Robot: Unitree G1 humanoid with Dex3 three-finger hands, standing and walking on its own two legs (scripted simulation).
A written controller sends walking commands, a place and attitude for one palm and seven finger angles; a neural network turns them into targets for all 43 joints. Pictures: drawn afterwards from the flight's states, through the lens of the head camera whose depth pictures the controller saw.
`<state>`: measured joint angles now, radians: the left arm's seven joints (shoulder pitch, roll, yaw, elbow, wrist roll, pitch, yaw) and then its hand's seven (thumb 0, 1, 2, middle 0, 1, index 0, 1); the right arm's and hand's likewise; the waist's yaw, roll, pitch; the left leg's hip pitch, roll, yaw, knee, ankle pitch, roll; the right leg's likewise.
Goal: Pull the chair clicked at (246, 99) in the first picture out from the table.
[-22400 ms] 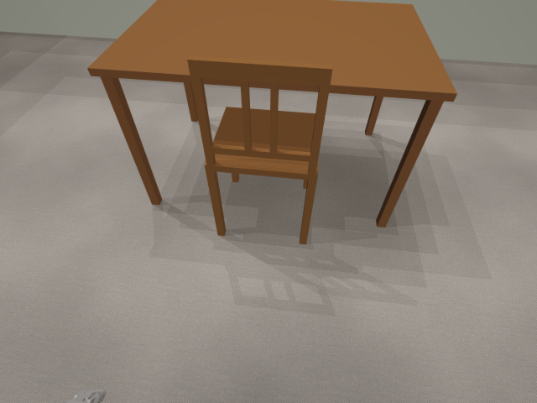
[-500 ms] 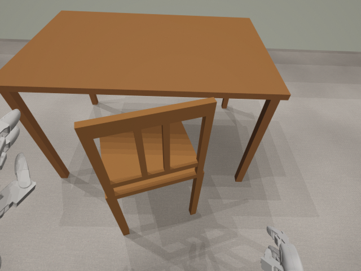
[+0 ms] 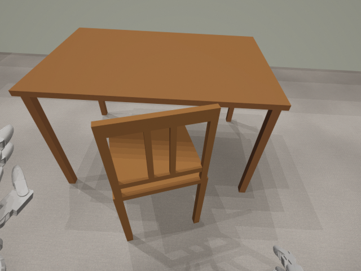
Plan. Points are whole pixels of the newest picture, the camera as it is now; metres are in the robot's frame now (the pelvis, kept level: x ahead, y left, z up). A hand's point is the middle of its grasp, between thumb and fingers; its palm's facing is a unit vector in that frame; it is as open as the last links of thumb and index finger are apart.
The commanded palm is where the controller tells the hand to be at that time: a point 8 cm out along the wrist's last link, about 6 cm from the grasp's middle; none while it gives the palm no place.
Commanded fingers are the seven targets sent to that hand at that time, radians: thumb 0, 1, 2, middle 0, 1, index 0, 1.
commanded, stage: stop stepping back and stand still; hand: left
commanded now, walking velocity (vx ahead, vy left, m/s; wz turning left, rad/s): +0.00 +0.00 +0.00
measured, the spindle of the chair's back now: (149, 155) +0.52 +0.14 -0.12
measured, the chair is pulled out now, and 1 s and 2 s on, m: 0.14 0.14 0.14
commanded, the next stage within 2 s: let the arm hang, fingers relaxed in 0.08 s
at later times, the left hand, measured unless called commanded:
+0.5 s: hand out of the picture +0.02 +0.15 -0.19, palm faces +0.02 -0.99 -0.12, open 7.3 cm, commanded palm none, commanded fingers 0.00 0.90 0.90 -0.20 -0.30 -0.20 -0.30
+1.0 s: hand out of the picture +0.07 +0.15 -0.17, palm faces +0.04 -0.98 -0.21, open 7.4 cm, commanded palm none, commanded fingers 0.00 0.90 0.90 -0.20 -0.30 -0.20 -0.30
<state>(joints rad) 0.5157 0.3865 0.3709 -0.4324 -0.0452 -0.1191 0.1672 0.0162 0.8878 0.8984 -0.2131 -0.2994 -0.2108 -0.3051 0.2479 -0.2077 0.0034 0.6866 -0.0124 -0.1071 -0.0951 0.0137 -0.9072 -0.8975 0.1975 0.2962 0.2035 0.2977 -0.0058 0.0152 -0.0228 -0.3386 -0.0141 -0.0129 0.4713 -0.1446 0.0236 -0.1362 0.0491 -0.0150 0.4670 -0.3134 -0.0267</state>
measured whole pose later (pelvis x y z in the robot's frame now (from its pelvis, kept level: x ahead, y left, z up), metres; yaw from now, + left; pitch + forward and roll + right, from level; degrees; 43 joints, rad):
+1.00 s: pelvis +0.06 -0.01 +0.00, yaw +1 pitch +0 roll +0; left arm 0.24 0.13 0.02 1.13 0.01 0.00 0.05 0.00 0.91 0.90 -0.20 -0.30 -0.20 -0.30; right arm 0.23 -0.15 -0.01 1.14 -0.03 0.02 -0.04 0.02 -0.94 -0.90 0.20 0.30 0.20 0.30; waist -0.01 0.02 0.06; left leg -0.29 -0.03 -0.02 0.45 -0.16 0.02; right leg -0.07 0.03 -0.02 0.42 -0.34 -0.04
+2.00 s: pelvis +0.08 -0.03 +0.00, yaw -1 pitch -1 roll +1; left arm 0.26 0.12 0.02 1.13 0.01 0.00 0.05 0.00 0.91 0.90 -0.20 -0.30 -0.20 -0.30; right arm 0.22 -0.15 -0.01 1.14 -0.02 0.01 -0.05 0.00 -0.92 -0.90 0.20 0.30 0.20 0.30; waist -0.01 -0.01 0.06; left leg -0.23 -0.02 0.00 0.43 -0.19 0.00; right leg 0.00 0.04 0.00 0.37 -0.35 -0.05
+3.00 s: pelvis +0.06 +0.00 -0.02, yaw +3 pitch -1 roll -1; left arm 0.31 0.18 0.02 0.92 0.02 0.02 0.06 0.01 0.90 0.90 -0.20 -0.30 -0.20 -0.30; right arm 0.19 -0.15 -0.03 0.94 -0.02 0.00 -0.03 0.00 -0.91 -0.90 0.20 0.30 0.20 0.30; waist 0.02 -0.04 0.06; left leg -0.37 -0.04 0.01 0.69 -0.30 0.06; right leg -0.16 0.02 -0.05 0.67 -0.44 -0.02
